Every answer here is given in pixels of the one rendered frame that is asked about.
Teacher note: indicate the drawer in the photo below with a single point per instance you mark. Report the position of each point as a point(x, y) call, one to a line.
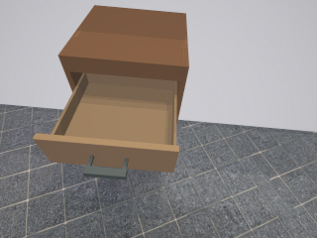
point(113, 118)

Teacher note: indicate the handle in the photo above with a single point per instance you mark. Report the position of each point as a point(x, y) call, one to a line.
point(105, 173)

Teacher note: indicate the cabinet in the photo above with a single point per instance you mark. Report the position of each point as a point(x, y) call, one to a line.
point(129, 42)

